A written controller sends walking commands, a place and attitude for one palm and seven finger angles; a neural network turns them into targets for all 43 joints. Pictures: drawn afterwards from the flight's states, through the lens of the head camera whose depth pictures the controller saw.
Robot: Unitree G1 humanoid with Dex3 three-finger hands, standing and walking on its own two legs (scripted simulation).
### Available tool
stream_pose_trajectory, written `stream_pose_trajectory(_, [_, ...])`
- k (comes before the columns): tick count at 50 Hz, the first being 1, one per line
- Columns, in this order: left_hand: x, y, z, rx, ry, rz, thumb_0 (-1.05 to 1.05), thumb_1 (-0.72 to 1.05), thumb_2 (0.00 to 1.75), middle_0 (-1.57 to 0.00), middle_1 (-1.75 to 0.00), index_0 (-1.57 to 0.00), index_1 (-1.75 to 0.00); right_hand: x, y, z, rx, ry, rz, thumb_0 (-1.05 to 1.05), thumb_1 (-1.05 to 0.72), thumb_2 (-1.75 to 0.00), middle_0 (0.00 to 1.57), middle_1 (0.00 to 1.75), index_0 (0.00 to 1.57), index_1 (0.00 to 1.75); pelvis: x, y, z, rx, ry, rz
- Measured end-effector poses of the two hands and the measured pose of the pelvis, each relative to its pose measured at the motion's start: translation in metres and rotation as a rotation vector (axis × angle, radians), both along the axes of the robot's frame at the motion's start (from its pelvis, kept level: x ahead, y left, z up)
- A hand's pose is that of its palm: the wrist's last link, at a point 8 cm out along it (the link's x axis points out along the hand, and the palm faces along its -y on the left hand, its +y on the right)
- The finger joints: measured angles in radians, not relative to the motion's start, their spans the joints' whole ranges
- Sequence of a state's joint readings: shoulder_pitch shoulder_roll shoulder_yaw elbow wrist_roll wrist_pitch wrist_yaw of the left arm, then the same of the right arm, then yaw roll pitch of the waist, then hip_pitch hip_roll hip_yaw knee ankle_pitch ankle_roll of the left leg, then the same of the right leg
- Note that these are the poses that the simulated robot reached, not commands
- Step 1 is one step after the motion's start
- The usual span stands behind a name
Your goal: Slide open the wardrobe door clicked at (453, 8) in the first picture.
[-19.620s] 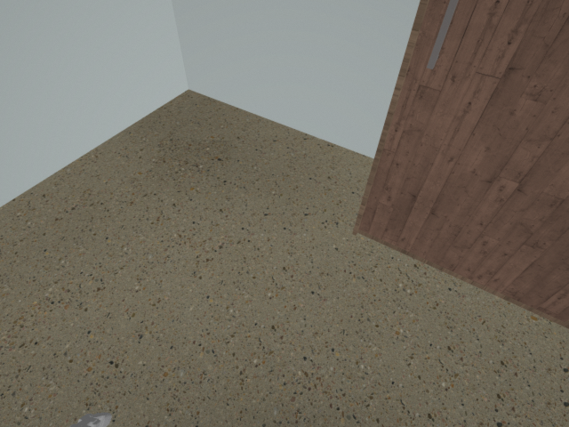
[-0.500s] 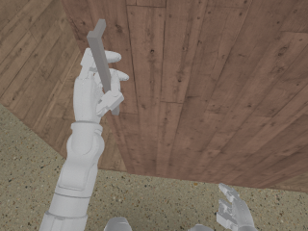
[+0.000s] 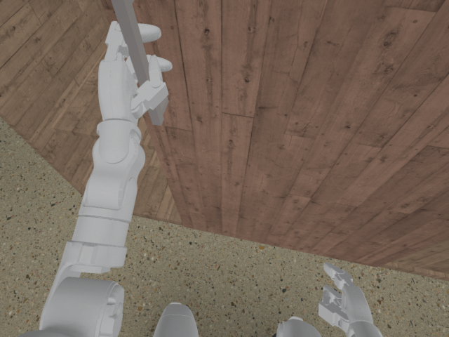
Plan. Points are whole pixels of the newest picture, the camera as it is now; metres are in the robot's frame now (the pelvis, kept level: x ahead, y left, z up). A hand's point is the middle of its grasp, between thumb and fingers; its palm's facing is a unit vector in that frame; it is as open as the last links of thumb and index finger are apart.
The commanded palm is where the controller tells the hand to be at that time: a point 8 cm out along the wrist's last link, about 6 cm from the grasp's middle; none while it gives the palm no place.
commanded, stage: step sideways, sliding the door along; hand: left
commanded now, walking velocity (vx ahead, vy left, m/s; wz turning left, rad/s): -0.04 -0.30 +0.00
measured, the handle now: (148, 64) +0.45 +0.22 +0.18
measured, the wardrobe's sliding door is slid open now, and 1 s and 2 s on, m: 0.40 0.62 0.66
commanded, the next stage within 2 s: stop walking and hold the door there in 1.38 s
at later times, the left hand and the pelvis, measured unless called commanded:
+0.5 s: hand (226, 93) +0.41 +0.09 +0.18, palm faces +0.39 -0.92 -0.02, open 6.1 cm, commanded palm +0.38 +0.06 +0.17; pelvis +0.03 -0.15 +0.00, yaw +2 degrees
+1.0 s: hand (320, 111) +0.40 -0.04 +0.19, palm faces +0.30 -0.95 +0.04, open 6.3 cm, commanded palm +0.37 -0.08 +0.17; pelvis +0.05 -0.22 +0.02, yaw +4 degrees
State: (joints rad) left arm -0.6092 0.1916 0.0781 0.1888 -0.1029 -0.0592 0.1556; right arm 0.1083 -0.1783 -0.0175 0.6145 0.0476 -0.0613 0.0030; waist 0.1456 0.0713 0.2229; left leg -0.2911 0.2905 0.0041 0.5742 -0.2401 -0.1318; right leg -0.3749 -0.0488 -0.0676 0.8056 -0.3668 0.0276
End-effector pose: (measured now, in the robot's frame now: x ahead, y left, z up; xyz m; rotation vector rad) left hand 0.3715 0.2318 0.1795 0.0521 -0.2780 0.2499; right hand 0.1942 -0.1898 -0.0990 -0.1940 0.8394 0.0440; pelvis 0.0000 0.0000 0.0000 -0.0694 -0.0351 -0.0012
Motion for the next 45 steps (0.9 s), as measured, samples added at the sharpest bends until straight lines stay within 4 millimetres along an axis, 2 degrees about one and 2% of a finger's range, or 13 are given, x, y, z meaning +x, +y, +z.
stream_pose_trajectory(3, [0.000, -0.012, 0.000, 0.022, -0.009, 0.064, 0.00, 0.82, 0.88, -0.39, -1.40, -0.18, -1.35, 0.010, -0.019, -0.015, 0.035, -0.022, 0.023, 0.01, -0.91, -0.90, 0.20, 0.30, 0.20, 0.30, 0.005, -0.031, -0.015, 0.020, 0.003, 0.021])
stream_pose_trajectory(6, [-0.001, -0.024, 0.000, 0.031, 0.003, 0.108, 0.00, 0.81, 0.87, -0.41, -1.40, -0.17, -1.35, 0.018, -0.041, -0.022, 0.016, -0.013, 0.004, 0.01, -0.91, -0.90, 0.20, 0.30, 0.21, 0.30, 0.005, -0.043, -0.014, 0.034, 0.013, 0.054])
stream_pose_trajectory(11, [-0.001, -0.042, -0.001, 0.004, -0.013, 0.092, 0.00, 0.82, 0.87, -0.43, -1.40, -0.17, -1.37, 0.022, -0.074, -0.015, -0.069, 0.002, -0.024, 0.01, -0.91, -0.90, 0.20, 0.30, 0.20, 0.30, 0.010, -0.051, -0.008, 0.043, 0.026, 0.065])
stream_pose_trajectory(18, [-0.001, -0.067, -0.001, -0.004, -0.014, 0.074, 0.01, 0.83, 0.87, -0.41, -1.40, -0.16, -1.36, 0.025, -0.106, 0.010, -0.052, 0.008, 0.017, 0.01, -0.91, -0.90, 0.20, 0.30, 0.20, 0.30, 0.016, -0.090, 0.007, 0.011, 0.000, 0.030])
stream_pose_trajectory(23, [-0.001, -0.088, -0.001, -0.003, -0.009, 0.112, 0.01, 0.83, 0.88, -0.40, -1.40, -0.17, -1.35, 0.037, -0.131, 0.013, -0.020, -0.030, 0.043, 0.01, -0.91, -0.90, 0.20, 0.30, 0.20, 0.30, 0.026, -0.128, 0.007, -0.002, -0.007, 0.028])
stream_pose_trajectory(27, [-0.001, -0.107, -0.001, 0.034, -0.018, 0.192, -0.01, 0.81, 0.88, -0.42, -1.40, -0.14, -1.34, 0.054, -0.156, 0.001, 0.037, -0.082, 0.061, 0.01, -0.91, -0.90, 0.20, 0.30, 0.20, 0.30, 0.038, -0.169, -0.008, 0.028, -0.013, 0.039])
stream_pose_trajectory(29, [-0.001, -0.117, -0.001, 0.054, -0.013, 0.235, -0.01, 0.80, 0.88, -0.43, -1.40, -0.12, -1.34, 0.062, -0.172, -0.006, 0.049, -0.094, 0.050, 0.01, -0.91, -0.90, 0.20, 0.30, 0.20, 0.30, 0.039, -0.182, -0.010, 0.023, -0.012, 0.050])
stream_pose_trajectory(34, [-0.004, -0.143, 0.001, 0.042, 0.027, 0.262, -0.01, 0.81, 0.87, -0.44, -1.40, -0.09, -1.37, 0.067, -0.207, -0.003, -0.013, -0.079, -0.004, 0.01, -0.91, -0.90, 0.20, 0.30, 0.20, 0.30, 0.039, -0.192, 0.005, 0.091, 0.040, 0.064])
stream_pose_trajectory(38, [-0.005, -0.163, 0.000, 0.011, -0.001, 0.214, -0.01, 0.82, 0.86, -0.43, -1.40, -0.09, -1.35, 0.063, -0.221, 0.005, -0.078, -0.066, -0.014, 0.01, -0.91, -0.90, 0.20, 0.30, 0.20, 0.30, 0.042, -0.190, 0.006, 0.056, 0.054, 0.083])
stream_pose_trajectory(41, [-0.005, -0.176, -0.002, -0.011, -0.033, 0.147, 0.00, 0.83, 0.86, -0.41, -1.40, -0.10, -1.30, 0.063, -0.221, 0.011, -0.087, -0.058, -0.003, 0.01, -0.91, -0.90, 0.19, 0.30, 0.20, 0.30, 0.045, -0.194, 0.003, 0.045, 0.033, 0.080])
stream_pose_trajectory(45, [-0.006, -0.197, -0.002, -0.038, -0.028, 0.095, 0.00, 0.84, 0.86, -0.38, -1.40, -0.10, -1.26, 0.065, -0.208, 0.022, -0.049, -0.077, 0.066, 0.01, -0.91, -0.90, 0.19, 0.30, 0.20, 0.30, 0.047, -0.202, 0.010, 0.027, 0.015, 0.076])
